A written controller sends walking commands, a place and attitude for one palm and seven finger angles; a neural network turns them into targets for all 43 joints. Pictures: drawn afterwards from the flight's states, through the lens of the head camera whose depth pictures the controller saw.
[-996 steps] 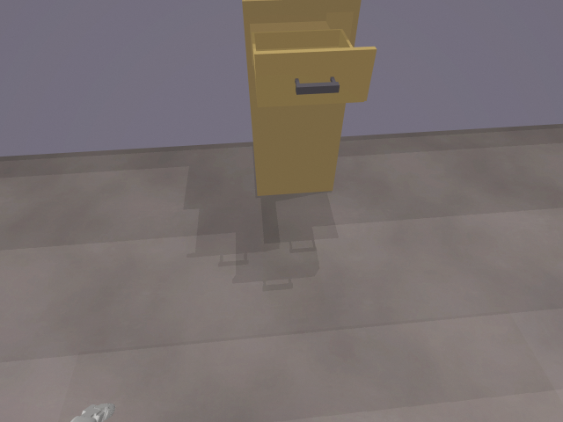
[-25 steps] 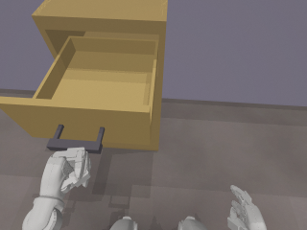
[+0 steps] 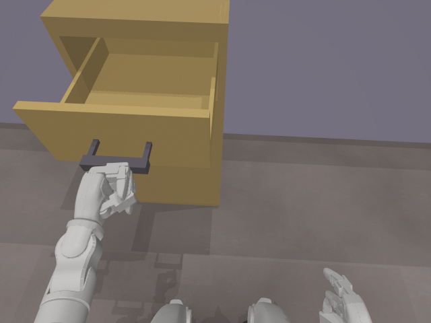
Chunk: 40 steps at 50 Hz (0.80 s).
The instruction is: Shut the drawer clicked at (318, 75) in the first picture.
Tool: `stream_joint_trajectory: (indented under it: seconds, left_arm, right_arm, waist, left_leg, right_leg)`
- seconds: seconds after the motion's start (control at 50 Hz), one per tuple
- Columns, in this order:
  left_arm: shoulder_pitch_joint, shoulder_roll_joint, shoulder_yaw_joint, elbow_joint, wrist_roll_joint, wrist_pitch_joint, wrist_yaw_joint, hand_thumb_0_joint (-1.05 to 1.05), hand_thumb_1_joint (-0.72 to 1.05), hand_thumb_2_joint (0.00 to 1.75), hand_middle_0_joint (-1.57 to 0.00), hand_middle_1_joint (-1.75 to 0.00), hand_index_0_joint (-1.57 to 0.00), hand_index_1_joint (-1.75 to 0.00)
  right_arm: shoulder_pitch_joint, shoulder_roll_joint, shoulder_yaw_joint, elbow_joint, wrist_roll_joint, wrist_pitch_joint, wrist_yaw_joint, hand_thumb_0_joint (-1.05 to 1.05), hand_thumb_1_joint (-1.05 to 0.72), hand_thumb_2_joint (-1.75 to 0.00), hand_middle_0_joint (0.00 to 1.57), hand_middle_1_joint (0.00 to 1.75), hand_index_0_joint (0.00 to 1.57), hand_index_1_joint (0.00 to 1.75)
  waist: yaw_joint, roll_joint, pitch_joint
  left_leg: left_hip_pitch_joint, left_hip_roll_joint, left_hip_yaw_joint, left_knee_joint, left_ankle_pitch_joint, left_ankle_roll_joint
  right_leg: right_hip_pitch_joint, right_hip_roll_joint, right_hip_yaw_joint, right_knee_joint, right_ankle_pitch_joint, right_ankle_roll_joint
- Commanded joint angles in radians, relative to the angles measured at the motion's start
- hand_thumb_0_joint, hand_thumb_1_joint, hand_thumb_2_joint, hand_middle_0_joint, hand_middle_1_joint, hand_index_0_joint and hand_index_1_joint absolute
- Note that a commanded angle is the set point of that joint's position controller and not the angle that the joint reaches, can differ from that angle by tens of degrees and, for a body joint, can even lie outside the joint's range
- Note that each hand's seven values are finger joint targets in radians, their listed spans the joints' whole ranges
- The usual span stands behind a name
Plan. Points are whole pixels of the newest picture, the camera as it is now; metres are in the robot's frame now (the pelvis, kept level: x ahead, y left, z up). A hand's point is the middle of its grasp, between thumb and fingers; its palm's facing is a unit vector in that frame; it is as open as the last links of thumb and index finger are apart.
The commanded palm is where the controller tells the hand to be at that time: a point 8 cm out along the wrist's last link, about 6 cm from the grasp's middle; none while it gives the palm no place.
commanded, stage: push the drawer shut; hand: left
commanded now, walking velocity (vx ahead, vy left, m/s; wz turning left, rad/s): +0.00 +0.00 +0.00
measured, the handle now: (118, 155) +0.41 +0.20 +0.06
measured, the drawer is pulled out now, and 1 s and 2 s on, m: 0.22 0.11 0.00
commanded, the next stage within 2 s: none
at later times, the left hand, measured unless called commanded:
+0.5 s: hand (140, 164) +0.39 +0.16 +0.05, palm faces -0.03 -1.00 -0.06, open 3.0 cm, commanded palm +0.39 +0.21 +0.06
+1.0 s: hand (143, 142) +0.45 +0.16 +0.05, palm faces -0.04 -1.00 -0.05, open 3.0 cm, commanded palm +0.44 +0.21 +0.06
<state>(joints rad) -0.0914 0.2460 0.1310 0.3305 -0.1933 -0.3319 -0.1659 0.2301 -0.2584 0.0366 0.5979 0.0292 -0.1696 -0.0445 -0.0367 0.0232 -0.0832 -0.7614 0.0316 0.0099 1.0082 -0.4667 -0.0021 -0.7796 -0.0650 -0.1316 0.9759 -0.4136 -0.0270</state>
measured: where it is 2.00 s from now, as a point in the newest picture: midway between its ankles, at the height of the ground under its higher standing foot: outside the picture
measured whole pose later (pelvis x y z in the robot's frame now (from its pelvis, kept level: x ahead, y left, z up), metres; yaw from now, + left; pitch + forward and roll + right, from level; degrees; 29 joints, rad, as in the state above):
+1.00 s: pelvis +0.00 +0.01 +0.00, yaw -1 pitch +17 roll -1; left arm -0.61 0.33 0.27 0.91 -0.14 -0.44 -0.19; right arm 0.30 -0.26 0.02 0.66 0.01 -0.05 -0.02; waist -0.10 0.01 -0.08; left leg -0.84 0.04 0.03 1.01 -0.46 0.01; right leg -0.86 -0.05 -0.11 0.97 -0.39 -0.02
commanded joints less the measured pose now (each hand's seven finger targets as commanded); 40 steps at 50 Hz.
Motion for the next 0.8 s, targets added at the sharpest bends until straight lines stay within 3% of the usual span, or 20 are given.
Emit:
stream_joint_trajectory:
  seconds: [0.0, 0.06, 0.14, 0.16, 0.18, 0.28, 0.36, 0.42, 0.46, 0.54, 0.56, 0.62, 0.72, 0.78]
  left_arm:
    - [-0.394, 0.111, 0.041, -0.180, -0.017, -0.076, 0.016, 0.00, 0.90, 0.90, -1.40, -1.60, -1.40, -1.60]
    - [-0.402, 0.153, 0.078, -0.134, -0.012, -0.081, 0.022, 0.00, 0.90, 0.90, -1.40, -1.60, -1.40, -1.60]
    - [-0.482, 0.135, 0.062, -0.091, -0.006, -0.092, 0.023, 0.00, 0.90, 0.90, -1.40, -1.60, -1.40, -1.60]
    - [-0.504, 0.162, 0.082, -0.072, -0.004, -0.095, 0.025, 0.00, 0.90, 0.90, -1.40, -1.60, -1.40, -1.60]
    - [-0.517, 0.158, 0.080, -0.076, -0.001, -0.101, 0.023, 0.00, 0.90, 0.90, -1.40, -1.60, -1.40, -1.60]
    - [-0.561, 0.139, 0.064, -0.042, 0.006, -0.113, 0.022, 0.00, 0.90, 0.90, -1.40, -1.60, -1.40, -1.60]
    - [-0.608, 0.182, 0.099, 0.021, 0.008, -0.117, 0.024, 0.00, 0.90, 0.90, -1.40, -1.60, -1.40, -1.60]
    - [-0.650, 0.170, 0.098, 0.053, 0.005, -0.123, 0.020, 0.00, 0.90, 0.90, -1.40, -1.60, -1.40, -1.60]
    - [-0.666, 0.221, 0.139, 0.098, 0.010, -0.123, 0.019, 0.00, 0.90, 0.90, -1.40, -1.60, -1.40, -1.60]
    - [-0.753, 0.232, 0.148, 0.128, 0.007, -0.132, 0.006, 0.00, 0.90, 0.90, -1.40, -1.60, -1.40, -1.60]
    - [-0.740, 0.241, 0.157, 0.140, 0.011, -0.133, 0.004, 0.00, 0.90, 0.90, -1.40, -1.60, -1.40, -1.60]
    - [-0.756, 0.206, 0.139, 0.149, 0.003, -0.137, -0.002, 0.00, 0.90, 0.90, -1.40, -1.60, -1.40, -1.60]
    - [-0.829, 0.247, 0.163, 0.220, 0.011, -0.147, -0.001, 0.00, 0.90, 0.90, -1.40, -1.60, -1.40, -1.60]
    - [-0.894, 0.249, 0.162, 0.255, 0.016, -0.159, -0.004, 0.00, 0.90, 0.90, -1.40, -1.60, -1.40, -1.60]
  right_arm:
    - [-0.005, -0.129, -0.058, -0.125, 0.003, -0.040, -0.009, 0.00, -0.90, -0.90, 0.20, 0.30, 0.20, 0.30]
    - [0.012, -0.136, -0.063, -0.118, 0.001, -0.031, -0.008, 0.00, -0.90, -0.90, 0.20, 0.30, 0.20, 0.30]
    - [0.023, -0.133, -0.064, -0.106, 0.002, -0.018, -0.005, 0.00, -0.90, -0.90, 0.20, 0.30, 0.20, 0.30]
    - [0.030, -0.136, -0.064, -0.101, 0.001, -0.014, -0.006, 0.00, -0.90, -0.90, 0.20, 0.30, 0.20, 0.30]
    - [0.032, -0.135, -0.065, -0.100, -0.001, -0.013, -0.004, 0.00, -0.90, -0.90, 0.20, 0.30, 0.20, 0.30]
    - [0.055, -0.133, -0.069, -0.091, -0.003, 0.000, 0.002, 0.00, -0.90, -0.90, 0.20, 0.30, 0.20, 0.30]
    - [0.068, -0.139, -0.071, -0.077, -0.005, 0.015, 0.002, 0.00, -0.90, -0.90, 0.20, 0.30, 0.20, 0.30]
    - [0.072, -0.135, -0.070, -0.074, -0.004, 0.026, 0.004, 0.00, -0.90, -0.90, 0.20, 0.30, 0.20, 0.30]
    - [0.083, -0.142, -0.070, -0.068, -0.005, 0.035, 0.001, 0.00, -0.90, -0.90, 0.20, 0.30, 0.20, 0.30]
    - [0.093, -0.137, -0.069, -0.056, -0.006, 0.048, 0.000, 0.00, -0.90, -0.90, 0.20, 0.30, 0.20, 0.30]
    - [0.100, -0.138, -0.071, -0.058, -0.008, 0.051, 0.001, 0.00, -0.90, -0.90, 0.20, 0.30, 0.20, 0.30]
    - [0.108, -0.134, -0.074, -0.056, -0.009, 0.056, 0.006, 0.00, -0.90, -0.90, 0.20, 0.30, 0.20, 0.30]
    - [0.124, -0.140, -0.073, -0.043, -0.009, 0.072, 0.008, 0.00, -0.90, -0.90, 0.20, 0.30, 0.20, 0.30]
    - [0.132, -0.140, -0.073, -0.038, -0.011, 0.076, 0.009, 0.00, -0.90, -0.90, 0.20, 0.30, 0.20, 0.30]
  waist:
    - [-0.038, 0.020, -0.278]
    - [-0.037, -0.016, -0.300]
    - [-0.045, 0.005, -0.299]
    - [-0.046, -0.019, -0.300]
    - [-0.043, 0.009, -0.317]
    - [-0.047, 0.026, -0.350]
    - [-0.055, -0.021, -0.339]
    - [-0.058, -0.014, -0.337]
    - [-0.057, -0.033, -0.335]
    - [-0.067, 0.017, -0.365]
    - [-0.057, 0.022, -0.381]
    - [-0.061, 0.034, -0.415]
    - [-0.076, -0.002, -0.386]
    - [-0.086, 0.021, -0.376]
  left_leg:
    - [0.101, -0.034, -0.036, -0.177, 0.103, 0.015]
    - [0.093, -0.031, -0.035, -0.178, 0.123, 0.017]
    - [0.102, -0.032, -0.030, -0.179, 0.125, 0.015]
    - [0.091, -0.030, -0.034, -0.179, 0.127, 0.017]
    - [0.104, -0.031, -0.033, -0.179, 0.139, 0.016]
    - [0.135, -0.029, -0.034, -0.177, 0.196, 0.014]
    - [0.107, -0.027, -0.030, -0.174, 0.190, 0.017]
    - [0.107, -0.029, -0.027, -0.174, 0.188, 0.017]
    - [0.090, -0.028, -0.026, -0.173, 0.185, 0.019]
    - [0.107, -0.029, -0.021, -0.166, 0.203, 0.017]
    - [0.112, -0.029, -0.024, -0.164, 0.225, 0.017]
    - [0.143, -0.027, -0.020, -0.159, 0.270, 0.015]
    - [0.098, -0.025, -0.023, -0.158, 0.234, 0.016]
    - [0.101, -0.025, -0.025, -0.157, 0.220, 0.018]
  right_leg:
    - [0.188, 0.041, 0.100, -0.168, 0.056, 0.012]
    - [0.212, 0.043, 0.104, -0.169, 0.075, 0.014]
    - [0.202, 0.041, 0.108, -0.170, 0.090, 0.014]
    - [0.209, 0.043, 0.107, -0.168, 0.089, 0.014]
    - [0.209, 0.043, 0.106, -0.162, 0.104, 0.013]
    - [0.210, 0.045, 0.098, -0.147, 0.170, 0.009]
    - [0.222, 0.046, 0.105, -0.153, 0.177, 0.013]
    - [0.222, 0.046, 0.109, -0.157, 0.183, 0.014]
    - [0.230, 0.048, 0.109, -0.155, 0.181, 0.014]
    - [0.230, 0.045, 0.117, -0.153, 0.209, 0.014]
    - [0.234, 0.048, 0.113, -0.143, 0.226, 0.010]
    - [0.238, 0.049, 0.110, -0.141, 0.275, 0.011]
    - [0.228, 0.052, 0.113, -0.143, 0.247, 0.013]
    - [0.193, 0.054, 0.112, -0.139, 0.222, 0.012]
